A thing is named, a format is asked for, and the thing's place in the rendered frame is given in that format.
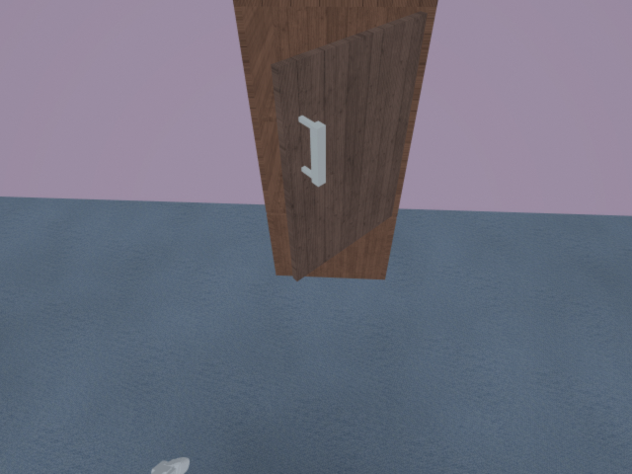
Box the handle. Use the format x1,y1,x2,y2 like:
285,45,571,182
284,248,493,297
298,116,326,187

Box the cupboard door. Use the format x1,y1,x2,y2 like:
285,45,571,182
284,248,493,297
271,11,428,281

